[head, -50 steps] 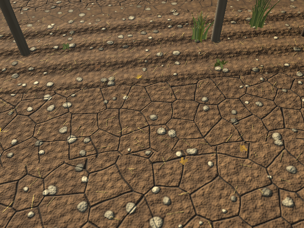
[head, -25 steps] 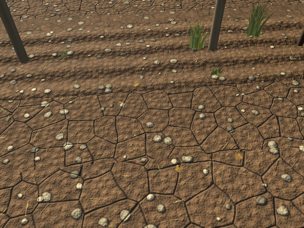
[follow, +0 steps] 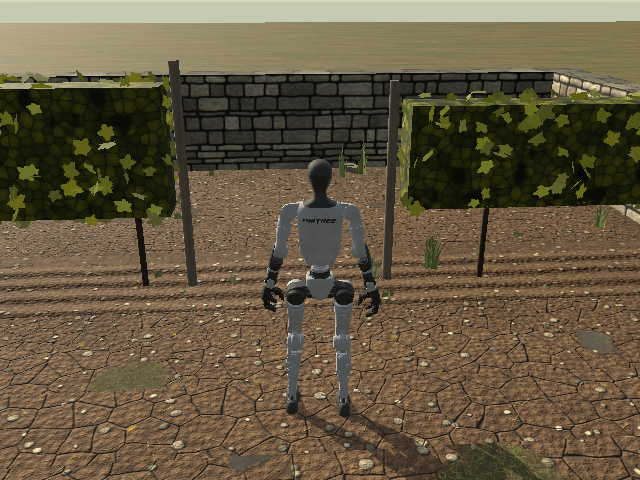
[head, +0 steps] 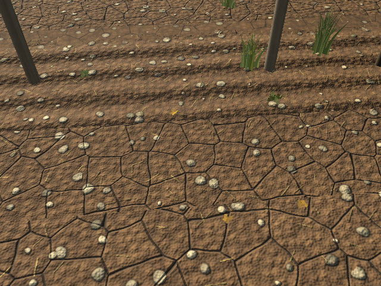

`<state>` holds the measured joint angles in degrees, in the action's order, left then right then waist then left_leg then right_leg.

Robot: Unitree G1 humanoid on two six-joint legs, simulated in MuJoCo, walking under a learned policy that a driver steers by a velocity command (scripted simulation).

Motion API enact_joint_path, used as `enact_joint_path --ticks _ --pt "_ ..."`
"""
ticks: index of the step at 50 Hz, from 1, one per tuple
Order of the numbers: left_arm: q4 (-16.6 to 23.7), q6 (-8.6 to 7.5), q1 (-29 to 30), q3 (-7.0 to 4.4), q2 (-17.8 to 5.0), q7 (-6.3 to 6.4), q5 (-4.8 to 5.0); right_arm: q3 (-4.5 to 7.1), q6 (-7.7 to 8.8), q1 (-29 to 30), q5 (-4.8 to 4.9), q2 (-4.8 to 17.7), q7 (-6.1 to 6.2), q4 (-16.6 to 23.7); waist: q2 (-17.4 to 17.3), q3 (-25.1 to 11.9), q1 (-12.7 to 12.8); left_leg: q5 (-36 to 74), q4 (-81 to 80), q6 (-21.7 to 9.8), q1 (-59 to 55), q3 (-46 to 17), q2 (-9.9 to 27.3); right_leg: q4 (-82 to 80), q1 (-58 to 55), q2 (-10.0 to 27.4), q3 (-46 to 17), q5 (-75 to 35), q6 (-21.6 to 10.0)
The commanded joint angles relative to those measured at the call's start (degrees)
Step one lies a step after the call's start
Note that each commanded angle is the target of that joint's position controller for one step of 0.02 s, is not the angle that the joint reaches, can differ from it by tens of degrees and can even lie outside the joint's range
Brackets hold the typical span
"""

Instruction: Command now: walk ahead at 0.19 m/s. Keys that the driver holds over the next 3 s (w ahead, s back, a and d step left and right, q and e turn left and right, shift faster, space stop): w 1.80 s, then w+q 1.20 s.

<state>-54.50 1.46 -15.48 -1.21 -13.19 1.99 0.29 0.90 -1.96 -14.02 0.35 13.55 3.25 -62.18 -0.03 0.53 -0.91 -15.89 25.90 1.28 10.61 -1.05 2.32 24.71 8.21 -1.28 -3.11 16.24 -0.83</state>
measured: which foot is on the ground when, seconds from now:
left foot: down 0.00-0.70, up 0.72-1.00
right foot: down 0.00-0.18, up 0.20-0.68, down 0.70-1.00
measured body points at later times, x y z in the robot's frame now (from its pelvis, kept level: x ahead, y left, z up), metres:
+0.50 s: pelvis +0.18 +0.00 -0.02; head +0.20 +0.01 +0.43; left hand +0.40 +0.23 -0.11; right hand +0.03 -0.24 -0.15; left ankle -0.01 +0.15 -0.74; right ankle +0.35 -0.15 -0.71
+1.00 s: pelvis +0.51 -0.08 -0.18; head +0.54 -0.08 +0.27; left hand +0.47 +0.18 -0.33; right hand +0.68 -0.32 -0.29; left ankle +0.67 +0.06 -0.87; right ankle +0.45 -0.19 -0.91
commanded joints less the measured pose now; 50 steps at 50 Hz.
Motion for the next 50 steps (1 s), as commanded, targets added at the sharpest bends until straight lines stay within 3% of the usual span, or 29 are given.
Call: enact_joint_path --ticks 1,4,7,8,9,10,11,12,14,17,20,21,23,25,27,31,33,34,35,36,37,38,39,40,41,42,43,46,50 --pt "1.68 -0.89 -1.61 -1.96 -8.04 0.35 0.44 1.12 1.58 -0.86 0.23 5.42 0.00 1.95 2.09 7.70 0.63 -17.52 -0.45 -3.85 6.78 2.05 -2.23 -8.18 8.54 3.35 -5.18 24.34 -5.09" --pt "0.79 -2.37 -4.63 -2.71 -9.30 -0.33 1.02 1.11 4.08 -0.04 0.46 4.17 -1.34 3.00 6.25 7.66 1.69 -12.26 5.87 -4.69 11.15 2.74 -2.63 -10.21 5.56 9.02 -13.17 26.04 -8.25" --pt "2.57 -3.05 -0.38 -2.79 -9.98 -1.06 1.96 0.93 6.13 -4.79 1.35 2.95 -2.90 2.22 7.80 8.00 -1.64 -7.77 4.89 -7.31 5.32 2.14 -2.28 -10.48 9.68 11.89 -16.93 22.45 -10.15" --pt "4.10 -3.36 3.15 -2.34 -8.69 -1.11 2.31 1.18 6.66 -9.00 1.43 3.56 -3.17 0.68 5.83 7.98 -3.63 -8.21 0.60 -8.42 0.01 -0.06 -1.46 -6.42 12.98 8.96 -12.46 17.16 -8.57" --pt "5.68 -4.19 5.87 -1.51 -5.98 -1.28 2.12 2.16 7.11 -14.35 1.72 6.78 -3.23 -0.98 -1.06 7.34 -5.16 -10.24 -4.79 -10.70 -6.94 -8.34 2.52 3.99 18.93 3.19 -4.20 10.10 -5.52" --pt "7.40 -5.48 7.17 -1.13 -3.85 -1.39 1.25 3.99 7.25 -21.33 2.25 12.98 -3.53 -2.80 -13.11 5.09 -6.81 -6.39 -11.36 -15.45 -17.90 -24.65 11.92 20.21 28.89 -2.52 4.00 5.99 -2.13" --pt "8.48 -6.81 8.85 -1.62 -5.87 -1.35 1.31 3.74 7.59 -23.64 1.26 12.45 -3.97 -2.50 -13.57 4.77 -7.67 0.14 -13.82 -19.27 -22.92 -35.93 19.06 32.31 38.70 -1.61 0.84 15.12 -2.00" --pt "8.63 -7.64 8.10 -1.89 -6.44 -1.69 2.19 3.05 8.06 -21.24 0.39 9.84 -4.08 -1.42 -8.08 5.61 -5.17 4.53 -12.81 -19.13 -23.44 -33.91 19.35 38.59 42.40 1.59 -2.28 13.41 -3.17" --pt "8.10 -8.18 7.55 -2.15 -6.42 -2.47 2.32 2.40 8.08 -17.80 0.73 7.34 -4.15 0.61 -4.75 6.09 -3.16 13.92 -13.39 -16.20 -23.43 -24.34 17.14 38.31 44.82 5.61 -0.94 6.76 -4.37" --pt "8.98 -7.32 10.38 -1.66 -3.36 -3.81 1.26 1.44 6.37 -15.68 0.28 4.45 -3.02 2.41 -5.92 4.58 -2.91 18.19 -15.88 -13.00 -15.48 -12.14 11.48 26.87 33.87 6.27 3.03 -2.03 -2.60" --pt "6.73 -7.31 8.27 -1.61 -2.81 -4.98 0.63 2.35 6.72 -15.80 -0.39 7.50 -1.59 3.13 -4.47 1.48 -1.51 18.88 -12.19 -12.61 -8.02 -6.83 10.51 29.36 24.82 4.44 5.04 -16.32 -0.98" --pt "9.88 -7.75 17.10 -2.47 -4.59 -4.87 2.05 2.32 7.87 -21.15 0.29 7.53 -0.52 1.46 -6.28 5.99 -4.43 12.78 -11.79 -12.09 -18.91 -11.44 13.28 26.17 41.64 7.77 -1.04 -18.26 -1.21" --pt "13.53 -9.38 25.62 -2.21 -5.10 -4.95 1.85 2.59 8.84 -24.69 1.10 7.79 0.78 0.47 -5.07 10.98 -6.34 10.37 -9.88 -10.90 -27.42 -13.77 15.52 18.15 55.77 9.18 -3.46 -17.55 -1.49" --pt "14.47 -10.01 26.74 -1.38 -3.18 -6.79 0.31 2.23 8.63 -17.48 0.72 6.75 1.68 3.94 -3.33 10.67 -5.19 2.77 -9.05 -8.40 -7.86 -4.73 8.34 2.95 34.22 7.00 0.24 -39.36 -1.40" --pt "13.30 -8.81 22.35 -1.57 -3.18 -8.04 0.99 2.59 8.43 -15.54 0.38 8.12 0.92 5.49 -4.00 7.00 -4.30 -1.66 -8.28 -8.20 5.01 -2.55 7.70 7.30 15.33 5.15 0.61 -49.11 -1.03" --pt "12.04 -7.51 22.00 -1.56 -5.08 -7.62 1.32 2.71 5.99 -18.79 1.44 6.58 0.27 5.87 -2.70 8.36 -4.80 1.52 7.43 -5.25 -7.93 -1.38 6.37 0.08 19.32 6.80 0.38 -43.38 -0.52" --pt "5.78 -7.81 6.81 -3.12 -8.05 -7.03 1.21 2.84 4.79 -18.12 0.29 7.55 0.14 6.59 -2.68 0.57 0.27 16.18 27.51 -4.84 -11.87 -3.07 6.18 -2.18 7.48 6.88 1.29 -44.82 -0.43" --pt "1.85 -7.59 -4.43 -4.19 -10.38 -6.56 1.37 2.88 4.60 -16.46 0.28 8.04 -0.58 6.12 -0.45 -4.40 6.57 18.00 43.40 -3.10 -5.90 -1.68 4.60 -3.99 -6.88 6.90 3.38 -46.65 -0.16" --pt "-0.71 -7.89 -10.86 -4.20 -12.47 -6.48 -0.50 2.95 5.44 -19.69 0.95 4.51 -1.15 4.61 12.21 -7.07 8.48 -22.82 70.69 0.39 10.55 -1.14 -3.24 -0.11 -22.49 12.75 -1.32 -54.77 -3.46" --pt "-1.10 -8.46 -13.20 -4.01 -16.67 -6.43 -1.77 1.59 6.77 -32.38 1.36 -1.21 -2.34 2.95 27.26 -17.16 2.74 -35.97 85.66 -0.40 30.35 -12.88 -5.13 24.31 -43.41 18.67 -5.83 -84.61 -7.19" --pt "-2.36 -6.98 -16.61 -4.93 -15.61 -6.23 -0.97 1.76 8.90 -31.15 2.97 2.93 -3.14 5.26 26.48 -25.19 5.50 -32.83 85.75 -0.37 35.07 -16.53 -4.80 21.71 -45.13 21.03 -12.88 -80.28 -12.75" --pt "-3.85 -5.73 -16.84 -5.90 -17.35 -6.08 -0.26 1.91 9.42 -24.96 4.68 4.02 -2.55 8.93 17.67 -28.30 5.49 -29.22 85.90 0.14 38.64 -12.69 -3.25 8.60 -41.13 26.21 -25.38 -43.52 -17.45" --pt "-3.36 -5.46 -11.33 -5.69 -16.60 -5.77 0.39 1.71 8.84 -19.07 5.34 4.22 -1.33 11.14 6.35 -24.51 2.56 -19.42 79.85 -0.20 39.73 -6.50 0.96 -1.75 -31.37 27.49 -32.69 -14.20 -18.15" --pt "-0.38 -6.13 -3.87 -4.16 -12.11 -5.68 0.06 1.97 7.63 -13.71 4.14 5.73 -0.32 11.83 -0.10 -15.04 2.39 -14.01 80.88 -1.02 39.90 -3.81 2.28 -6.64 -17.77 27.44 -33.34 -7.59 -18.70" --pt "1.21 -7.83 1.73 -3.19 -10.08 -5.35 -0.93 2.38 6.76 -11.26 3.44 5.89 0.08 12.46 0.28 -10.85 0.76 -4.93 70.71 -3.13 36.64 -8.43 5.13 -5.88 -5.27 29.51 -32.78 -7.87 -18.61" --pt "1.43 -8.77 5.24 -2.65 -7.84 -5.41 -1.44 2.56 5.96 -9.58 1.82 5.92 0.17 12.71 1.19 -5.81 -0.49 -3.99 65.66 -3.74 32.96 -8.69 7.00 -5.04 4.19 27.06 -29.46 -12.48 -17.08" --pt "0.28 -8.56 6.36 -2.02 -6.36 -4.99 -0.79 2.70 5.15 -8.48 1.24 3.28 -0.21 13.61 3.41 0.67 -2.48 -1.43 53.97 -2.58 27.69 -7.65 8.17 -7.65 15.03 20.55 -17.37 -16.47 -13.87" --pt "-0.79 -8.34 4.88 -2.04 -6.71 -2.07 -1.35 2.43 6.53 -2.01 0.08 2.13 -1.44 17.74 9.51 2.99 -1.96 10.61 28.56 -0.53 19.87 -3.66 6.93 -10.16 18.56 12.60 -4.37 -27.12 -11.90" --pt "-2.77 -6.86 -1.81 -3.66 -10.81 -1.12 1.71 2.25 5.82 3.05 0.22 1.73 -3.23 19.21 3.99 0.42 0.67 13.85 15.61 -2.10 17.28 -0.52 3.31 -10.05 6.81 15.28 -3.55 -23.08 -11.03"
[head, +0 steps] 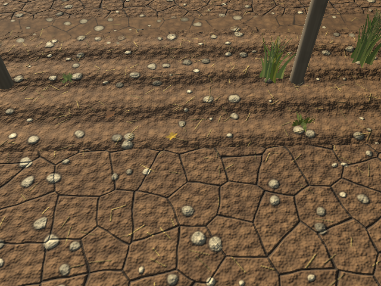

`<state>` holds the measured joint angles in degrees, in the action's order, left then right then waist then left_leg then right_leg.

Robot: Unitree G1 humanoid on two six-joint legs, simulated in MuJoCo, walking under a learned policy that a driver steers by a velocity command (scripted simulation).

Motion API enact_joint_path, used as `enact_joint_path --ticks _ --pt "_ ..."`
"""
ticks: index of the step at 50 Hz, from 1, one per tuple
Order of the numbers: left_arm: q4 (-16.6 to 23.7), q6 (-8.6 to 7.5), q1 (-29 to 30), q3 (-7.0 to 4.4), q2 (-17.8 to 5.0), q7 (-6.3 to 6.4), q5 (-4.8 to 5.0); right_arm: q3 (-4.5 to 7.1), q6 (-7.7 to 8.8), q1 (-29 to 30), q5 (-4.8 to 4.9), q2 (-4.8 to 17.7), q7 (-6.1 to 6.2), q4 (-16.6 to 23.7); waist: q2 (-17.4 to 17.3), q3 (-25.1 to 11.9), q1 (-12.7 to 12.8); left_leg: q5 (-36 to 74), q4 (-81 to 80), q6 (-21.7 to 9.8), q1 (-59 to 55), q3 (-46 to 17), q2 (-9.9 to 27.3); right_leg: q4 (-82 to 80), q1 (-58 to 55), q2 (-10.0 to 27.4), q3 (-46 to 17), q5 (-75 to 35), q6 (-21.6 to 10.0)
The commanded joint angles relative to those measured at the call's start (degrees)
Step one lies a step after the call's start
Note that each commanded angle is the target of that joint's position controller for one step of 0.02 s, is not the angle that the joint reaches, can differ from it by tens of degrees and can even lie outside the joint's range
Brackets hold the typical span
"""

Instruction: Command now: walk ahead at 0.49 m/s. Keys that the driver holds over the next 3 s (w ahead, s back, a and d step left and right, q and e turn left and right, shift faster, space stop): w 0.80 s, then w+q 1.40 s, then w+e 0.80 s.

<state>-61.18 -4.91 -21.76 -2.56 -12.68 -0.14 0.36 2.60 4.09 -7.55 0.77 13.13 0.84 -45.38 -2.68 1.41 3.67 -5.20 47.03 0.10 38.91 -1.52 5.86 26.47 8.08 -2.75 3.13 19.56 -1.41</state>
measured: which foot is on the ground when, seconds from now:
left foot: up 0.00-0.10, down 0.12-0.92, up 0.94-1.00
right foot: down 0.00-0.14, up 0.16-0.90, down 0.92-1.00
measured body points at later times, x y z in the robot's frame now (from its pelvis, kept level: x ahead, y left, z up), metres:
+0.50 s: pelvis +0.25 +0.06 +0.02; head +0.26 +0.08 +0.47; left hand +0.41 +0.33 -0.11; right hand +0.25 -0.21 -0.11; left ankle +0.22 +0.13 -0.73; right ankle +0.40 -0.13 -0.66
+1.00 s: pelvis +0.60 -0.08 -0.18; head +0.66 -0.10 +0.27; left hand +0.78 +0.16 -0.29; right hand +0.53 -0.35 -0.31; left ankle +0.33 +0.12 -0.63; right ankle +0.69 -0.19 -0.90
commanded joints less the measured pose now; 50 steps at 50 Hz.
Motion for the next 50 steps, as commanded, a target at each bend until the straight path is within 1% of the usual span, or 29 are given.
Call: enact_joint_path --ticks 1,4,6,7,8,9,10,11,12,14,16,18,21,22,23,28,30,32,33,34,36,38,42,44,46,47,48,49,50 --pt "3.13 -0.11 2.94 -2.43 -11.12 1.02 2.12 0.74 -0.36 -0.99 -0.12 2.83 -1.12 3.55 5.06 1.55 -3.37 2.71 -7.63 -2.08 -8.76 -0.28 -0.27 -11.54 4.37 17.65 -10.20 -22.91 -10.04" --pt "1.98 1.49 0.87 -2.72 -11.62 0.93 1.86 1.76 0.06 2.82 -0.03 4.54 -2.23 6.13 4.38 3.75 -3.03 0.48 -12.75 -4.79 -7.91 1.56 -1.79 -9.61 -2.30 18.73 -10.17 -22.01 -8.09" --pt "2.47 2.64 1.91 -2.09 -10.15 0.88 0.89 3.93 0.00 -9.49 -0.45 7.68 -2.29 2.53 2.56 -2.72 -8.35 2.05 -14.27 -6.82 -24.40 3.83 -4.74 5.19 -0.67 13.27 -5.43 -32.66 -5.53" --pt "3.31 2.70 -0.31 -1.07 -7.67 0.92 -0.61 5.28 -0.12 -18.43 -0.19 11.60 -2.12 0.93 -4.95 -10.05 -10.18 0.79 -14.82 -10.39 -39.99 -7.50 2.88 23.65 9.50 7.54 -1.09 -22.07 -2.87" --pt "3.62 1.56 -5.14 0.57 -2.00 0.43 -0.23 5.73 0.02 -23.07 0.04 14.84 -2.81 -0.29 -18.36 -16.88 -8.69 -18.13 -26.55 -17.85 -53.14 -35.51 13.73 42.63 26.26 -0.96 -2.93 9.97 -0.65" --pt "3.61 0.37 -2.24 -0.83 -7.58 -0.03 1.14 4.28 0.54 -21.95 0.27 10.36 -3.15 0.40 -12.71 -13.92 -8.71 -25.49 -31.94 -16.36 -52.99 -41.87 14.43 49.12 33.68 0.76 -9.33 12.75 -1.98" --pt "5.17 -0.21 3.24 -1.60 -10.15 0.04 2.30 3.64 1.01 -16.67 -0.09 8.72 -3.07 1.42 -8.03 -6.71 -7.90 -21.63 -32.16 -14.11 -46.24 -34.94 13.79 49.62 36.62 3.23 -8.83 7.90 -3.09" --pt "5.62 -0.29 5.95 -1.55 -9.41 0.58 1.80 3.42 1.21 -12.29 -0.67 8.33 -3.04 2.50 -2.55 -3.65 -6.47 -12.38 -32.10 -13.03 -39.42 -27.89 11.98 46.92 34.33 5.81 -8.10 2.96 -3.14" --pt "5.61 -0.05 6.50 -1.83 -8.71 1.00 0.87 3.39 1.40 -9.73 -1.19 7.90 -2.99 2.62 -1.34 -2.44 -4.84 -3.49 -32.36 -12.52 -34.41 -22.38 10.12 43.39 31.54 7.82 -8.22 -0.22 -2.62" --pt "5.24 1.35 5.26 -2.08 -7.71 1.07 0.95 2.89 1.88 -7.93 -1.53 5.72 -2.74 2.21 -1.70 -4.01 -2.76 1.12 -34.96 -11.32 -30.80 -15.88 7.11 37.89 25.26 10.14 -8.79 -4.09 -2.33" --pt "5.68 2.24 7.52 -2.28 -7.26 1.54 0.78 3.12 2.29 -8.78 -1.18 6.77 -1.88 0.97 -0.67 -2.77 -2.69 3.95 -37.59 -11.22 -29.68 -12.63 6.50 31.08 24.57 10.42 -8.64 -6.84 -1.99" --pt "7.23 2.29 11.55 -2.29 -6.54 1.62 0.32 3.71 2.05 -11.49 -0.89 8.43 -0.93 -0.63 -0.21 -1.66 -3.50 3.01 -39.32 -11.64 -31.54 -11.10 6.81 24.54 28.01 10.20 -8.50 -11.40 -1.06" --pt "9.09 1.92 16.52 -1.92 -4.48 0.86 -0.77 3.74 1.24 -14.72 -1.21 8.20 -0.39 -3.26 -0.30 -2.34 -4.50 10.17 -38.96 -11.18 -33.37 -7.38 5.97 19.42 28.62 9.16 -7.11 -19.41 0.28" --pt "9.27 1.89 16.77 -2.00 -4.47 0.57 -0.59 3.54 1.15 -15.14 -1.07 7.56 -0.41 -3.95 -0.64 -2.30 -4.33 11.44 -38.66 -10.94 -33.26 -5.53 5.19 18.45 28.09 8.93 -6.86 -21.50 0.36" --pt "8.11 1.79 14.95 -2.51 -5.43 0.03 -0.24 3.79 1.47 -16.69 -1.91 8.36 -0.64 -4.53 -1.19 -4.44 -4.08 11.48 -37.18 -11.77 -34.01 -5.32 6.22 23.73 26.89 8.58 -6.54 -24.88 0.54" --pt "10.11 1.30 20.56 -3.03 -6.91 -1.21 0.51 2.92 1.05 -21.13 -0.78 5.78 -0.53 -6.98 -0.76 1.54 -5.51 7.09 -34.60 -13.56 -42.01 -8.52 8.97 25.18 40.65 10.02 -7.65 -21.23 -1.15" --pt "14.00 -0.28 28.57 -3.53 -7.42 -2.31 1.74 3.32 1.38 -29.84 -0.55 6.46 0.84 -10.67 -1.41 4.02 -8.41 3.30 -30.83 -12.74 -57.51 -12.68 12.13 21.95 57.92 10.99 -11.38 -18.49 -1.45" --pt "15.61 -1.21 32.34 -3.13 -6.12 -3.24 1.60 3.48 1.43 -32.13 -0.79 6.88 1.73 -11.07 -2.21 5.48 -9.85 2.95 -29.29 -12.58 -60.14 -14.07 13.35 20.04 62.46 11.25 -11.13 -17.94 -1.26" --pt "15.95 -1.38 32.94 -2.95 -5.58 -3.66 1.45 3.49 1.48 -32.02 -0.95 7.02 2.12 -10.76 -2.55 6.06 -9.97 3.45 -29.10 -12.28 -58.59 -13.54 13.15 19.76 62.05 11.12 -10.23 -18.94 -1.27" --pt "16.42 -1.54 33.11 -2.52 -4.81 -4.19 1.01 3.04 1.32 -27.82 -0.46 6.25 3.07 -9.36 -1.18 7.77 -8.22 -1.10 -30.00 -10.97 -48.82 -8.81 9.38 11.75 53.54 10.92 -8.78 -28.56 -0.62" --pt "15.60 -1.86 32.48 -1.53 -2.10 -5.54 -0.83 2.78 1.16 -23.18 -0.51 6.22 3.48 -7.49 -0.35 7.54 -8.56 -8.48 -28.24 -9.20 -32.31 -4.02 6.26 8.79 35.83 8.45 -5.32 -44.55 -1.22" --pt "15.83 -1.55 30.44 -1.40 -2.59 -5.77 -0.14 3.13 1.57 -21.63 0.32 7.45 3.15 -6.76 0.02 7.63 -8.08 -11.33 -26.51 -7.71 -25.30 -1.53 4.87 6.12 25.85 7.06 -4.82 -47.91 -1.66" --pt "16.89 -1.31 31.96 -0.99 -4.42 -5.84 1.33 3.23 0.11 -24.92 1.25 6.27 2.28 -7.97 -0.41 8.45 -10.62 -8.13 -15.54 -4.88 -37.13 -1.73 5.20 -2.76 26.31 8.90 -6.80 -44.83 -0.76" --pt "12.89 -1.65 21.21 -1.96 -7.65 -5.45 0.84 3.14 -0.69 -23.39 0.71 6.96 2.62 -7.15 -1.31 2.34 -6.95 0.62 -0.87 -4.04 -42.00 -3.15 4.26 -6.17 18.58 10.20 -7.64 -48.85 -0.21" --pt "5.72 -1.55 -0.16 -4.19 -13.01 -4.21 0.18 3.18 -0.69 -20.02 0.69 7.94 1.50 -6.94 2.28 -7.63 3.67 3.42 26.86 -0.45 -30.52 -2.77 0.39 -7.44 -10.72 10.00 -3.52 -52.87 0.09" --pt "3.81 -1.47 -6.03 -3.52 -13.89 -4.08 -1.48 2.43 -0.47 -24.85 0.93 2.99 0.97 -9.01 13.69 -12.56 4.24 -42.16 52.30 3.09 -10.64 -3.56 -6.28 4.04 -30.50 17.51 -9.06 -63.81 -3.48" --pt "4.48 -1.97 -5.12 -3.38 -17.73 -3.80 -2.45 1.27 0.82 -39.10 2.18 -0.73 -0.33 -10.32 29.91 -22.72 -2.35 -46.08 64.07 2.22 4.96 -13.62 -5.84 25.05 -47.17 23.29 -13.23 -89.83 -6.20" --pt "4.92 -0.62 -6.22 -3.98 -16.63 -3.98 -1.41 1.50 2.52 -37.18 3.20 3.44 -0.59 -8.94 27.94 -30.23 0.08 -41.52 63.19 2.69 7.85 -14.57 -4.47 19.83 -46.15 24.72 -18.89 -81.63 -9.34" --pt "1.98 0.35 -8.70 -5.34 -19.02 -3.80 -0.76 1.27 2.66 -29.70 4.74 3.63 0.23 -4.67 20.90 -32.38 0.37 -36.98 63.76 3.57 11.79 -10.04 -4.08 6.36 -41.33 30.25 -31.70 -43.59 -14.80"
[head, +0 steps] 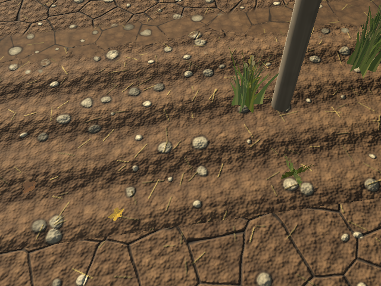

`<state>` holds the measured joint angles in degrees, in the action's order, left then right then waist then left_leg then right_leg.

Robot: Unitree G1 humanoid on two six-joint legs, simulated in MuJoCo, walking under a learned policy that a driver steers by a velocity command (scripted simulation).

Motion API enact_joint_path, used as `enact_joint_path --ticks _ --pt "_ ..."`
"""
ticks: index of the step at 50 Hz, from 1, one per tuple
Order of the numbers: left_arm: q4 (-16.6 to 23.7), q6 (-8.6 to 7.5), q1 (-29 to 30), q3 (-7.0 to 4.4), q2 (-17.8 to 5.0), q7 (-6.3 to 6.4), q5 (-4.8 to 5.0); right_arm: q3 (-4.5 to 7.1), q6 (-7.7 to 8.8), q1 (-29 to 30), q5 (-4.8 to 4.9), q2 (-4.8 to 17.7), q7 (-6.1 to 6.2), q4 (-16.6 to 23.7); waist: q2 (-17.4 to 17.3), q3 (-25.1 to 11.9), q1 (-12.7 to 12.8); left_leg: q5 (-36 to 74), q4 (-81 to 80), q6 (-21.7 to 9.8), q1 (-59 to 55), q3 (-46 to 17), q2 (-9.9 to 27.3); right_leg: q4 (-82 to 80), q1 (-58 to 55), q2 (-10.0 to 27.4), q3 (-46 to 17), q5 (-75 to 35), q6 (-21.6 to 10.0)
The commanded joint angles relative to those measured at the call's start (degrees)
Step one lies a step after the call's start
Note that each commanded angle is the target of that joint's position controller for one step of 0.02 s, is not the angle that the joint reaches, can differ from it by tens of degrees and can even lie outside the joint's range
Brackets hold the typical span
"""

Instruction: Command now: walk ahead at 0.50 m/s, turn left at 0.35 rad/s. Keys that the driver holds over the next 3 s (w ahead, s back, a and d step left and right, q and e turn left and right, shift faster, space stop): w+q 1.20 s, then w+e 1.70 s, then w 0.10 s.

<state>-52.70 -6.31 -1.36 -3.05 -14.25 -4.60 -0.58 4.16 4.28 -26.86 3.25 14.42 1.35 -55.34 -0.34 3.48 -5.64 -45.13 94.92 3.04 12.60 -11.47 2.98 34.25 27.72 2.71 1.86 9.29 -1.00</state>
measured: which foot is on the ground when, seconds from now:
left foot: up 0.00-0.40, down 0.42-0.94, up 0.96-1.00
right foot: down 0.00-0.44, up 0.46-0.92, down 0.94-1.00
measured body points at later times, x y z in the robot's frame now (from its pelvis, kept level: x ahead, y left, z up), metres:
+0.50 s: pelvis +0.28 +0.05 -0.01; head +0.30 +0.07 +0.44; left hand +0.28 +0.34 -0.14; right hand +0.51 -0.17 -0.09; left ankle +0.34 +0.12 -0.72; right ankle +0.15 -0.14 -0.63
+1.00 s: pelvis +0.55 +0.10 +0.00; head +0.57 +0.12 +0.45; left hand +0.60 +0.42 -0.08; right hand +0.74 -0.12 -0.11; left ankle +0.36 +0.12 -0.67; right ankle +0.68 +0.04 -0.72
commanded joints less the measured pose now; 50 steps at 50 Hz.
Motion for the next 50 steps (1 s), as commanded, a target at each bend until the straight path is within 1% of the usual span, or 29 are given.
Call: enact_joint_path --ticks 1,2,3,4,5,6,7,9,10,13,16,18,20,21,22,23,24,25,26,29,32,37,41,44,46,47,48,49,50 --pt "-5.84 2.17 -23.88 -3.65 -13.14 1.13 0.33 -0.18 1.11 -4.32 2.03 2.81 1.47 5.85 5.24 -27.88 7.90 10.09 15.19 0.65 37.79 6.18 1.72 -12.51 -49.13 24.33 -34.45 -13.13 -14.24" --pt "-3.74 1.36 -18.32 -3.05 -12.81 1.38 -0.20 -0.48 0.04 -4.30 2.24 2.83 1.91 6.74 6.72 -23.09 6.05 17.56 16.08 -1.09 37.40 6.44 3.89 -14.82 -38.59 28.61 -37.03 -6.23 -17.47" --pt "-2.57 0.27 -13.41 -2.12 -10.16 1.27 -0.47 -0.84 -1.11 -1.44 0.38 2.09 2.15 7.26 2.86 -17.37 5.53 17.89 17.36 -2.10 35.94 6.76 5.75 -14.41 -29.01 28.54 -34.24 -8.65 -17.27" --pt "-2.03 -0.56 -8.51 -0.84 -5.09 1.10 -0.20 0.30 -1.81 1.77 -0.63 3.18 1.98 7.53 0.74 -11.37 4.01 27.92 2.30 -5.15 31.90 2.39 8.10 -14.44 -17.61 23.77 -24.25 -5.48 -12.07" --pt "-2.10 -0.86 -5.12 -0.15 -3.51 1.53 -0.46 0.74 -2.45 5.41 -0.66 2.15 1.81 8.79 3.76 -5.57 2.60 30.70 -7.47 -5.24 27.71 1.81 8.12 -16.37 -8.70 18.79 -15.85 -7.96 -8.40" --pt "-2.14 -0.61 -4.67 -0.27 -3.98 2.41 -0.12 0.76 -2.69 8.07 -0.69 1.11 1.68 10.40 7.52 -1.21 2.99 33.29 -18.76 -4.33 26.29 3.13 7.23 -19.80 -6.00 14.45 -7.20 -9.55 -6.95" --pt "-2.65 -0.82 -5.33 -0.57 -5.17 3.44 -0.91 0.96 -2.23 10.18 -1.58 1.29 1.39 11.96 11.10 0.14 3.49 36.63 -25.14 -3.82 24.72 4.82 6.56 -21.22 -6.07 12.66 -3.45 -18.55 -6.84" --pt "-2.84 -0.76 -7.73 -0.79 -5.57 5.34 -2.10 1.12 -1.68 11.19 -1.92 0.95 0.13 12.46 8.06 -1.13 3.14 42.77 -35.92 -3.42 22.12 5.97 4.96 -21.60 -9.79 11.07 1.63 -29.18 -7.93" --pt "-2.25 -0.52 -7.58 -1.46 -7.89 5.85 -1.27 0.33 -1.59 11.51 -2.19 -0.99 -0.76 13.14 7.20 -1.78 2.77 44.25 -41.53 -3.60 21.55 7.16 5.24 -21.26 -12.03 13.19 2.11 -31.44 -8.95" --pt "-2.97 1.17 -12.94 -2.51 -9.37 6.57 1.22 0.10 -2.21 18.73 -2.30 -0.99 -2.73 15.56 0.97 -1.00 6.09 45.35 -48.75 -5.68 25.45 10.47 3.92 -21.23 -22.32 15.30 4.60 -28.34 -8.42" --pt "-2.69 2.82 -15.02 -3.18 -10.18 6.59 1.55 0.31 -2.91 24.28 -2.31 -0.03 -3.80 18.30 0.60 1.44 7.63 41.42 -53.83 -7.89 27.70 13.28 2.26 -19.46 -28.96 15.57 7.73 -28.61 -6.47" --pt "-1.94 3.46 -14.49 -3.67 -11.75 6.60 1.66 1.21 -3.03 23.78 -2.42 2.02 -4.31 19.37 2.87 -0.51 6.24 35.99 -54.37 -9.69 21.53 16.88 -1.20 -14.26 -30.31 14.89 9.94 -41.93 -5.17" --pt "-0.88 4.24 -12.57 -4.11 -13.60 6.77 2.02 3.00 -3.10 14.70 -2.21 5.31 -4.40 17.90 3.83 -5.41 0.35 32.88 -56.74 -12.33 8.30 19.44 -5.66 0.60 -28.70 13.54 11.76 -52.99 -3.91" --pt "0.05 4.14 -11.60 -3.81 -12.97 6.67 1.81 5.03 -3.14 4.94 -2.06 9.18 -3.60 15.00 0.84 -9.85 -4.36 36.69 -60.84 -14.53 -7.13 16.76 -6.97 15.22 -20.34 10.69 12.32 -44.90 -1.81" --pt "2.59 3.23 -13.84 -1.91 -6.05 6.07 -0.43 6.43 -3.10 2.12 -1.39 15.93 -2.51 13.90 -14.20 -11.78 -0.81 36.66 -65.30 -21.63 -23.42 -8.89 6.19 38.38 2.31 1.36 11.50 1.73 1.61" --pt "4.79 0.35 -13.04 -0.96 -5.14 4.76 0.69 5.46 -1.85 1.40 -2.07 16.08 -2.94 15.91 -14.58 -21.08 0.53 27.08 -76.49 -29.25 -33.60 -36.83 15.39 48.23 15.51 -5.91 -3.58 24.79 1.64" --pt "6.10 -1.31 -6.04 -2.16 -9.18 3.87 2.99 4.35 -0.91 2.51 -2.87 12.19 -3.19 16.01 -7.98 -15.75 -1.38 27.12 -79.28 -25.68 -31.12 -32.68 14.86 47.96 21.79 -3.08 -7.46 20.84 -0.01" --pt "6.77 -2.03 -4.52 -1.99 -8.73 3.69 3.17 3.77 -0.35 6.20 -2.81 10.46 -3.06 16.36 -4.25 -10.25 0.96 31.84 -78.95 -23.32 -22.96 -24.59 13.18 42.20 21.02 -0.47 -7.47 15.72 -1.32" --pt "5.75 -1.91 -5.04 -2.13 -8.29 4.17 2.00 3.35 -0.06 10.64 -2.42 9.23 -3.00 17.21 0.98 -7.47 3.80 38.25 -78.80 -21.09 -14.42 -18.12 10.63 36.84 16.02 1.91 -7.32 12.41 -1.02" --pt "5.16 0.88 -7.45 -2.91 -8.25 4.54 0.64 2.51 0.37 13.98 -2.47 7.70 -2.19 18.35 -0.74 -7.39 7.54 48.02 -81.01 -18.84 -2.73 -9.67 6.60 28.08 5.69 3.75 -6.65 7.47 0.93" --pt "7.35 1.72 -2.17 -2.51 -6.33 5.00 -0.09 2.96 0.50 9.98 -2.10 9.80 -0.75 17.25 -0.86 -5.77 6.06 50.21 -82.00 -18.52 -0.59 -5.86 4.86 18.08 6.99 1.91 -5.58 -0.41 3.45" --pt "10.49 1.17 6.20 -1.78 -5.06 4.54 0.62 2.76 -0.17 5.84 -2.05 9.30 -0.13 15.52 -4.84 -3.54 2.66 40.83 -81.56 -15.22 -0.70 -5.40 2.96 1.49 5.76 -0.97 -6.31 -12.78 3.90" --pt "13.29 -0.04 10.30 -1.55 -5.97 3.70 1.00 2.65 -0.44 3.19 -1.75 8.83 -0.20 13.97 -5.65 -2.25 0.83 39.39 -78.16 -14.84 -4.40 -9.21 4.21 -4.65 5.01 -2.44 -6.53 -11.93 3.10" --pt "13.48 -1.41 7.86 -2.08 -7.78 2.94 1.31 2.71 -1.29 4.03 -1.90 9.10 0.26 14.10 -7.74 -3.17 2.35 42.33 -73.31 -14.15 -7.10 -13.23 5.08 -7.77 0.03 -3.63 -6.30 -5.82 1.85" --pt "11.35 -2.18 -1.12 -3.30 -9.93 3.25 1.01 2.18 -1.65 6.40 -1.80 7.85 0.32 15.22 -8.85 -7.08 7.12 48.38 -66.25 -12.00 -5.26 -12.71 2.37 -10.77 -12.94 -3.59 -4.94 -5.78 -0.66" --pt "10.12 -2.34 -10.14 -4.22 -12.76 3.65 0.04 1.09 -1.35 8.10 -2.43 5.22 -0.02 16.57 -5.51 -14.17 11.46 46.26 -52.81 -9.75 1.36 -8.87 -0.56 -8.77 -27.80 4.08 -11.50 -4.92 -4.29" --pt "8.74 -1.58 -18.83 -5.58 -17.68 4.00 -0.85 -0.02 -0.89 0.87 -1.40 1.58 -0.01 17.72 10.51 -23.43 10.17 25.35 -32.92 -4.96 21.11 -0.94 -8.77 -11.00 -49.70 17.87 -34.95 3.38 -13.67" --pt "8.10 -1.10 -18.61 -4.70 -13.93 3.54 0.72 0.08 -0.74 -1.71 -0.67 5.10 0.25 17.35 16.68 -22.94 9.30 11.26 -23.01 -4.38 30.94 -0.34 -6.10 -16.17 -50.85 22.43 -48.40 14.81 -15.72" --pt "9.31 -0.65 -15.20 -3.46 -9.19 3.66 1.24 1.24 -1.01 2.83 -0.61 9.64 0.21 17.06 9.74 -13.95 10.21 15.78 -19.49 -4.11 34.18 -0.35 -2.91 -17.47 -43.10 20.06 -40.60 18.19 -13.15"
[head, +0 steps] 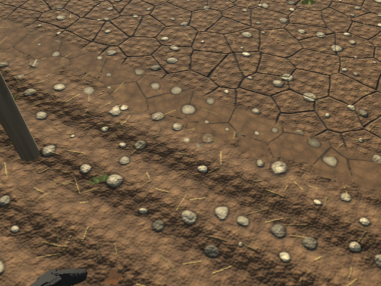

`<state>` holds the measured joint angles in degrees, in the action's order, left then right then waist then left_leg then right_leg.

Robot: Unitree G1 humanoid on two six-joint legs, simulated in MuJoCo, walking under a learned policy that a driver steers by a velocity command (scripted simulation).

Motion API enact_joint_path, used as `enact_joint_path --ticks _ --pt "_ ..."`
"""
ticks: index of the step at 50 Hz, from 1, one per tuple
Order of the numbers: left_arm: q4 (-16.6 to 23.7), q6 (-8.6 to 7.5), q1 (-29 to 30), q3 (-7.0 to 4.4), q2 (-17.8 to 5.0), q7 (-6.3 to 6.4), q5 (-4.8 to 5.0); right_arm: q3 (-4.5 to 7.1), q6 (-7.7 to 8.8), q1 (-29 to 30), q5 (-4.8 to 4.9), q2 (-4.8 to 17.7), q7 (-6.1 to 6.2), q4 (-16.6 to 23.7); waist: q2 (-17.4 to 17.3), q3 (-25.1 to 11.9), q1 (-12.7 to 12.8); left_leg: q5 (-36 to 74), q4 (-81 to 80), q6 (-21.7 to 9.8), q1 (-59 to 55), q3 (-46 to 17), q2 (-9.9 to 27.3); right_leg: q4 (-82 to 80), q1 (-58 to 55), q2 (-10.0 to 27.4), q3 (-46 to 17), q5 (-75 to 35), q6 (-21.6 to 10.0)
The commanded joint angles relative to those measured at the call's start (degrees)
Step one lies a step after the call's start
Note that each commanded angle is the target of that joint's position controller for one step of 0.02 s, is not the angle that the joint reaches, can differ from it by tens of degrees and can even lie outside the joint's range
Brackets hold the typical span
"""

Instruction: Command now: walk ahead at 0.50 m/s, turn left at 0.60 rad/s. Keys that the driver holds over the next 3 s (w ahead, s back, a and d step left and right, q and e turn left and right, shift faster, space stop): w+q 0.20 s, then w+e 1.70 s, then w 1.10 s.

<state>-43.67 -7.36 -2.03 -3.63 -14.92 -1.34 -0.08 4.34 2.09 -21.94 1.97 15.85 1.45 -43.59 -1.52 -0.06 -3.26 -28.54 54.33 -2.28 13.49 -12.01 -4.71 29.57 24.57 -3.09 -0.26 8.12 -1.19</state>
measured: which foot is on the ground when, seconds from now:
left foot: up 0.00-0.42, down 0.44-0.96, up 0.98-1.00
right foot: down 0.00-0.46, up 0.48-0.92, down 0.94-1.00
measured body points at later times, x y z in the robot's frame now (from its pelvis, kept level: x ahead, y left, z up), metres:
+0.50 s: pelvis +0.26 +0.05 +0.00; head +0.31 +0.07 +0.45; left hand +0.20 +0.33 -0.14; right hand +0.53 -0.14 -0.06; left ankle +0.34 +0.17 -0.73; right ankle +0.11 -0.12 -0.67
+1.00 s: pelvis +0.52 +0.01 -0.01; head +0.56 -0.01 +0.43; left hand +0.74 +0.25 -0.10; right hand +0.55 -0.29 -0.14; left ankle +0.36 +0.19 -0.66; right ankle +0.60 -0.08 -0.73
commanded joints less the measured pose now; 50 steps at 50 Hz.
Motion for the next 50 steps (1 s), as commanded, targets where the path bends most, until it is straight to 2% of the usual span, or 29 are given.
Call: enact_joint_path --ticks 1,2,4,6,10,12,14,16,18,20,21,22,23,24,25,26,27,28,31,33,36,39,43,45,46,47,48,49,50 --pt "1.01 0.99 -11.54 -2.27 -6.92 0.60 0.31 1.27 0.82 2.33 -0.08 8.76 0.10 6.06 6.47 -5.27 7.48 3.56 20.81 1.36 31.96 2.49 7.03 -13.42 -31.95 23.34 -29.73 14.62 -10.79" --pt "0.80 1.32 -9.42 -1.79 -5.70 0.59 -0.04 1.40 0.75 5.00 -0.74 8.01 -0.09 6.97 5.09 -1.23 6.44 6.64 17.92 1.34 30.40 3.10 8.55 -15.30 -25.12 20.82 -23.87 8.92 -9.88" --pt "0.11 1.07 -8.23 -1.38 -4.93 0.73 -0.53 1.37 0.21 5.00 -0.41 5.94 -0.62 7.56 7.13 0.58 4.43 9.79 14.26 0.96 26.41 3.99 11.14 -18.08 -18.97 17.68 -15.57 1.61 -8.68" --pt "-0.85 0.53 -9.02 -1.77 -6.00 0.66 -0.11 0.87 -0.26 5.73 -0.26 3.94 -0.86 8.54 7.09 0.89 4.16 11.45 11.95 1.30 27.02 5.12 11.99 -19.87 -17.95 17.52 -10.68 -4.59 -9.58" --pt "-1.81 0.55 -9.96 -2.46 -8.67 0.89 -0.07 0.37 -0.11 9.36 -0.46 3.47 -1.39 10.38 5.47 0.85 4.55 20.75 2.88 2.38 29.57 6.27 12.29 -20.90 -20.31 17.31 -2.39 -14.79 -9.84" --pt "-2.75 0.83 -11.89 -2.12 -8.75 0.74 0.26 -0.50 0.61 13.26 -0.78 1.79 -1.96 11.08 4.43 1.63 6.02 26.16 -6.13 1.87 25.91 7.74 11.03 -21.27 -19.13 15.28 0.73 -15.58 -9.25" --pt "-3.94 1.45 -14.43 -1.93 -9.65 0.61 1.19 -1.21 1.24 18.15 -1.05 0.73 -2.74 12.41 4.09 3.03 7.30 28.57 -13.30 1.55 23.31 10.99 9.78 -21.26 -19.41 14.83 1.51 -14.98 -9.15" --pt "-5.00 2.22 -17.24 -1.94 -10.92 0.43 1.97 -1.40 1.81 22.10 -0.91 1.00 -3.46 13.66 4.27 4.46 8.32 27.74 -18.04 1.36 22.99 12.59 9.05 -20.51 -22.19 16.21 -0.20 -15.71 -9.48" --pt "-5.88 3.07 -18.79 -2.07 -12.18 0.49 2.17 -1.01 2.31 23.74 -0.69 2.49 -4.00 14.62 5.42 4.66 7.64 23.91 -21.75 0.61 21.95 12.54 7.91 -18.14 -26.05 18.19 -1.94 -19.54 -8.92" --pt "-6.30 3.74 -18.40 -2.24 -13.61 0.83 2.32 0.29 2.72 18.84 -0.93 5.53 -4.00 13.61 7.31 1.11 3.46 21.70 -25.61 -1.02 12.42 13.41 5.47 -11.32 -27.35 18.06 -1.84 -31.34 -7.29" --pt "-6.31 3.90 -17.76 -1.92 -13.25 0.99 2.34 1.63 2.75 10.86 -1.25 7.89 -3.58 11.18 6.90 -3.88 -1.22 24.74 -27.99 -2.62 0.10 14.41 4.12 -2.48 -24.59 15.75 0.06 -36.47 -5.75" --pt "-5.23 3.50 -17.43 -0.91 -10.80 1.05 1.38 2.95 2.47 1.55 -2.13 11.32 -2.75 9.06 5.64 -11.40 -5.25 28.91 -24.27 -5.13 -17.45 9.39 9.98 10.45 -14.11 13.08 1.40 -26.60 -3.48" --pt "-3.00 2.47 -22.53 1.45 -3.53 0.62 0.43 4.10 2.00 -3.80 -3.57 17.40 -1.94 8.53 -8.44 -21.55 -3.87 26.11 -25.02 -13.70 -39.95 -15.14 27.61 33.47 8.98 4.66 3.34 5.84 0.86" --pt "-4.21 1.64 -21.99 0.83 -6.34 0.49 1.47 3.04 1.81 -4.96 -3.36 13.29 -1.91 8.62 -9.71 -27.39 -5.15 24.05 -31.49 -15.48 -38.90 -26.33 30.72 42.29 13.75 3.17 -5.53 26.03 0.87" --pt "-2.71 1.67 -17.75 -0.60 -10.06 0.39 3.18 1.86 1.83 -1.75 -2.90 10.33 -2.00 8.10 -7.40 -17.26 -4.42 23.21 -32.79 -12.87 -31.59 -16.95 28.22 45.36 18.62 5.94 -6.03 23.42 0.61" --pt "-1.95 1.96 -15.10 -0.47 -9.20 0.54 3.14 1.19 2.03 1.71 -2.19 8.14 -2.08 7.72 -6.32 -10.61 -2.55 23.83 -34.52 -11.18 -23.67 -9.49 25.57 43.37 19.25 8.26 -4.35 19.12 0.54" --pt "-1.93 2.59 -14.10 -0.64 -8.59 0.74 2.30 0.58 2.35 5.20 -1.96 5.96 -2.33 7.27 -5.21 -6.18 -0.51 23.62 -37.25 -10.14 -16.13 -4.30 23.15 40.54 17.46 9.82 -3.77 15.56 0.82" --pt "-2.45 3.65 -15.39 -0.97 -7.94 0.92 1.98 0.26 2.92 7.97 -2.07 4.56 -2.50 7.17 -6.39 -3.71 1.77 23.35 -40.27 -9.22 -9.79 0.02 21.40 38.43 13.39 11.23 -4.19 12.54 1.13" --pt "-1.92 6.04 -16.64 -0.42 -4.47 1.20 1.81 0.79 4.38 11.83 -2.60 5.21 -1.76 5.77 -5.17 0.02 4.94 24.02 -46.47 -9.25 -1.81 6.39 21.42 36.13 10.73 11.73 -4.25 7.13 2.64" --pt "-1.08 6.42 -14.47 -0.79 -4.65 1.23 1.53 1.12 4.87 11.29 -3.24 5.36 -1.72 4.58 -3.90 0.98 4.84 26.78 -47.37 -9.32 -2.75 11.07 20.89 32.61 12.90 11.61 -5.02 1.78 3.03" --pt "0.54 5.90 -9.59 -0.40 -3.64 0.09 1.20 1.67 4.62 10.13 -2.97 6.85 -0.96 3.14 -2.61 2.50 3.58 28.49 -47.41 -7.85 -4.50 17.28 19.61 21.90 12.79 10.96 -3.76 -7.48 2.56" --pt "2.73 5.71 -3.70 0.11 -3.11 -1.19 1.00 2.47 4.01 7.85 -2.27 9.07 -0.53 1.85 -1.39 4.26 1.39 27.86 -47.30 -7.05 -7.17 20.39 20.88 13.84 11.74 10.11 -0.81 -9.94 1.30" --pt "5.54 6.16 0.02 -0.31 -4.89 -2.08 0.93 3.43 2.62 6.22 -0.69 10.91 -0.59 0.10 -1.47 5.87 0.81 30.95 -43.18 -5.63 -14.78 21.91 23.37 9.28 13.20 9.16 1.52 -2.00 -1.78" --pt "5.93 6.41 -2.95 -1.26 -6.45 -2.09 0.84 3.89 1.81 7.13 -0.06 12.59 -0.52 -0.01 -2.67 2.84 3.31 48.87 -34.96 -4.26 -16.55 23.63 23.02 8.67 6.78 5.64 5.21 3.88 -4.09" --pt "4.51 6.49 -9.69 -2.50 -8.16 -1.88 1.11 3.86 1.26 8.32 0.34 12.79 -0.54 0.12 -2.06 -1.06 7.50 57.63 -24.99 -2.77 -15.24 25.66 21.16 6.03 -2.56 2.40 7.52 3.02 -5.75" --pt "1.67 6.68 -19.40 -4.76 -12.32 -1.08 1.42 3.09 1.10 7.09 -0.01 11.01 -0.50 0.31 0.28 -6.55 11.49 56.26 -10.89 -0.45 -8.97 27.13 18.01 4.24 -17.51 -0.86 7.26 0.59 -7.80" --pt "0.95 7.10 -24.08 -6.62 -19.42 0.17 1.87 1.39 1.57 5.36 -2.34 5.87 -0.31 2.42 12.87 -9.39 10.53 24.78 10.32 3.57 10.21 27.28 12.76 0.55 -32.14 11.48 -14.90 0.20 -13.62" --pt "3.78 5.84 -21.08 -6.07 -21.47 -0.43 1.33 -0.22 3.51 3.15 -2.35 2.49 -0.57 4.69 18.22 -18.61 6.26 -7.13 24.42 5.45 26.26 13.17 2.13 -10.64 -43.29 21.60 -47.21 12.97 -23.66" --pt "4.24 4.74 -20.72 -4.48 -15.78 -1.14 1.41 0.84 4.98 9.89 -0.11 8.11 -1.17 5.47 8.97 -16.46 10.06 -3.81 26.57 4.12 32.41 6.58 5.09 -14.92 -42.75 21.84 -44.85 14.70 -20.63"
